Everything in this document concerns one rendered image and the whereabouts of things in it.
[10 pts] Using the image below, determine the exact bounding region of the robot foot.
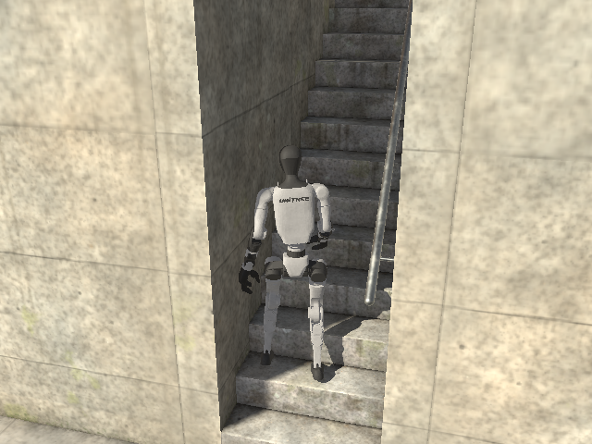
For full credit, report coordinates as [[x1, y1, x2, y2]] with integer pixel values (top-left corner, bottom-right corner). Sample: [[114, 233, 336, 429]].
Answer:
[[260, 350, 274, 365], [311, 362, 324, 380]]

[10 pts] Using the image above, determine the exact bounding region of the right robot upper arm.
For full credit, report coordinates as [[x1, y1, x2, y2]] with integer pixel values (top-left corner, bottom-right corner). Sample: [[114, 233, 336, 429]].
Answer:
[[311, 183, 332, 233]]

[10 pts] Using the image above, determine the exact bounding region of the left robot upper arm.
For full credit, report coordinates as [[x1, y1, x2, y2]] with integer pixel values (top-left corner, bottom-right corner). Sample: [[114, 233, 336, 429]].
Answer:
[[253, 187, 274, 240]]

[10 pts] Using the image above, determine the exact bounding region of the robot left foot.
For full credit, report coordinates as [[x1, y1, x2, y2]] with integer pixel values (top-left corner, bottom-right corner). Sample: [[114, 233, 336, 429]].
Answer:
[[260, 350, 274, 365]]

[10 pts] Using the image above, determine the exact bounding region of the robot right forearm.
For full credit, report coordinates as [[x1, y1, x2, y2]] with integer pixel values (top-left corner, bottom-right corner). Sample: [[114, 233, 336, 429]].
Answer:
[[317, 220, 333, 242]]

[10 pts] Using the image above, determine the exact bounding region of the robot right foot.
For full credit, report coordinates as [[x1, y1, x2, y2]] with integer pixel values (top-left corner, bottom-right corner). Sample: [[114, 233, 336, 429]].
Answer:
[[311, 362, 324, 380]]

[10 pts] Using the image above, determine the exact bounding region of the robot left forearm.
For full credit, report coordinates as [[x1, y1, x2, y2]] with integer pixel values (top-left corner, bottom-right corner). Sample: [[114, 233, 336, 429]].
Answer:
[[242, 226, 262, 271]]

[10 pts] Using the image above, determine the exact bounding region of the robot right hand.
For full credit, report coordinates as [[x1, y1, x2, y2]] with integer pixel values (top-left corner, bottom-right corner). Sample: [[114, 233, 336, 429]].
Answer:
[[306, 235, 327, 250]]

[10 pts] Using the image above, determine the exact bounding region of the robot left hand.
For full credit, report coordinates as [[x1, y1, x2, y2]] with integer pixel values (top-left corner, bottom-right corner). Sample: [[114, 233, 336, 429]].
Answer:
[[239, 268, 260, 294]]

